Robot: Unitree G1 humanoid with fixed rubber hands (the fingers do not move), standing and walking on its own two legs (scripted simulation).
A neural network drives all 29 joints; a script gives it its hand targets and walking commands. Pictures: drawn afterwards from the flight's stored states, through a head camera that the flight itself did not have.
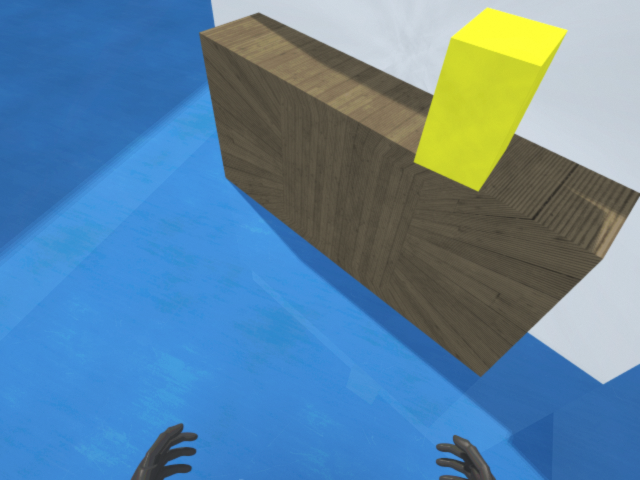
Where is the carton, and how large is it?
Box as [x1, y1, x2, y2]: [414, 7, 567, 190]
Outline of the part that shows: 567,30 487,7 453,35 449,42 414,161 478,190 505,150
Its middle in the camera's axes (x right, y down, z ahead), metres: +0.35 -0.29 +0.83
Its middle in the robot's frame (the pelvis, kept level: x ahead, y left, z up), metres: +0.82 -0.33 +0.03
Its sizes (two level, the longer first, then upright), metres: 0.187 0.161 0.285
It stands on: a pedestal, 0.64 m high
